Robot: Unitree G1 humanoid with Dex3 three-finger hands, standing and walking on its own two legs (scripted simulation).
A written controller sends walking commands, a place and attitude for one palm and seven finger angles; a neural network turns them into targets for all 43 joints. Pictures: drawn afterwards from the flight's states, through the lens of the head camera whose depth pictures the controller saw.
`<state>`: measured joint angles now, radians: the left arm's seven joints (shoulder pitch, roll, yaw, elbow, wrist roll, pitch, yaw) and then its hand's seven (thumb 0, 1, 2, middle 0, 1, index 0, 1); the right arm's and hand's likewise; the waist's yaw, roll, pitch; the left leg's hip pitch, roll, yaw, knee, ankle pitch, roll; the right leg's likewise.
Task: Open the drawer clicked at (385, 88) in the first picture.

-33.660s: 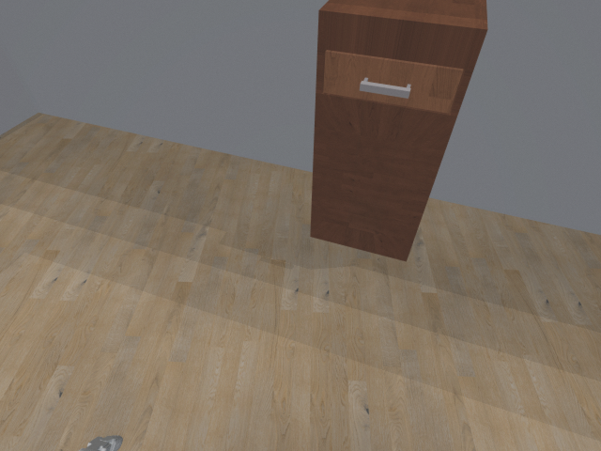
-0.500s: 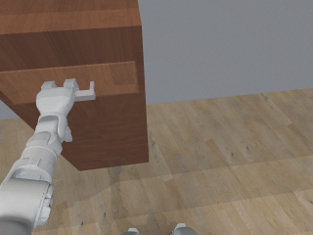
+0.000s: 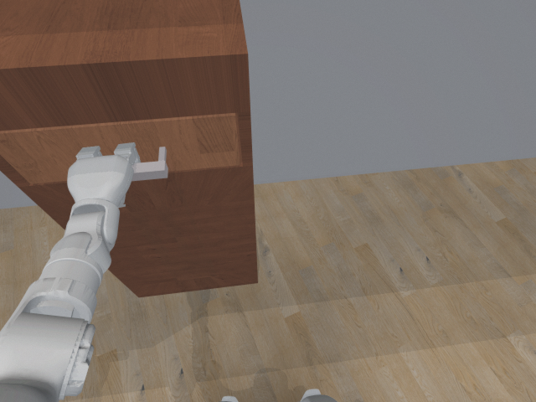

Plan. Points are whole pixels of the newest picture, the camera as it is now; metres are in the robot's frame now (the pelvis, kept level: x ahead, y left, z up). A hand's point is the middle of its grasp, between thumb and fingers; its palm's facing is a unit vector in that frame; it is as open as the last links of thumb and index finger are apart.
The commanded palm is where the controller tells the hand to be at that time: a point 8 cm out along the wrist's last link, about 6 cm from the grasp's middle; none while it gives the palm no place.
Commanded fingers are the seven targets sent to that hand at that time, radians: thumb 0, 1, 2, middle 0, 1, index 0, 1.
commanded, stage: close the thumb around the handle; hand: left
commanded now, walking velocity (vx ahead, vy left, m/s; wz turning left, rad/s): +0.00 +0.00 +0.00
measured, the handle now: (124, 164) +0.49 +0.25 +0.03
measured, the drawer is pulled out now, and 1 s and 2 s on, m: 0.00 0.08 0.21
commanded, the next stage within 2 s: pull the drawer open in 0.10 s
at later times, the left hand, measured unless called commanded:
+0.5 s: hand (115, 206) +0.42 +0.25 +0.01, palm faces -0.02 -0.03 -1.00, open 5.4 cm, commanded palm +0.38 +0.25 +0.07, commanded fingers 0.00 0.90 0.90 -0.40 -1.35 -0.40 -1.35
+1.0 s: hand (110, 243) +0.35 +0.24 +0.01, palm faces -0.01 -0.03 -1.00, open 5.4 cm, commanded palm +0.32 +0.24 +0.07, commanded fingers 0.00 0.90 0.90 -0.40 -1.35 -0.40 -1.35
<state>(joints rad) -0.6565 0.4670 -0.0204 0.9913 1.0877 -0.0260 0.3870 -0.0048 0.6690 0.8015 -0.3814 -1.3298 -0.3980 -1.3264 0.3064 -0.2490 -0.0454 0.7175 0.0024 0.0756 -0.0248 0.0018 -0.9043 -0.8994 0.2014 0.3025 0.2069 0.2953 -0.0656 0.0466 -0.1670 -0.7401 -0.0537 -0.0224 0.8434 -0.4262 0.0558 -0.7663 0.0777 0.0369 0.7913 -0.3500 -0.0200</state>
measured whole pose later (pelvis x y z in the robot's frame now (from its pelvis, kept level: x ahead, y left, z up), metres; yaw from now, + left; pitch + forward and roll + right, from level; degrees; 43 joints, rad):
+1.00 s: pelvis +0.01 +0.00 +0.01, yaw +0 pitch +13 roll -1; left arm -0.23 0.36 -0.10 0.54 1.06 0.09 0.38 0.01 0.75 0.82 -0.32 -1.35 -0.40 -1.35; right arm 0.18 -0.23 -0.04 0.65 0.01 0.08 -0.03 0.00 -0.90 -0.90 0.20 0.30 0.21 0.30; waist 0.01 0.05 -0.15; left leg -0.56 -0.06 -0.02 0.75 -0.42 0.06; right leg -0.59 0.07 0.04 0.72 -0.35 -0.02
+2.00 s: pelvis +0.01 -0.02 +0.01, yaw -1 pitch +8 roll +0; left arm 0.30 0.34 -0.08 0.09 1.06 0.10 0.40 0.04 0.73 0.82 -0.31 -1.35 -0.41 -1.35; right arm 0.10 -0.22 -0.01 0.63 -0.01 0.04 -0.02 0.01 -0.90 -0.90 0.20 0.30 0.21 0.30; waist 0.06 0.04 -0.13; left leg -0.46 -0.05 0.00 0.74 -0.42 0.03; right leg -0.52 0.08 0.06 0.76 -0.37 -0.05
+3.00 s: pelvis +0.00 -0.02 +0.00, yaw -2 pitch +8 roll +1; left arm 0.71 0.35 -0.05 -0.21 1.03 0.03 0.47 0.04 0.72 0.75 -0.30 -1.35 -0.41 -1.35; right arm 0.12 -0.23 0.00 0.56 -0.04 0.05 0.04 0.01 -0.90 -0.90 0.20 0.30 0.21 0.30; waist 0.07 0.04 -0.14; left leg -0.53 -0.04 0.01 0.86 -0.47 0.03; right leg -0.60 0.09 0.07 0.87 -0.41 -0.05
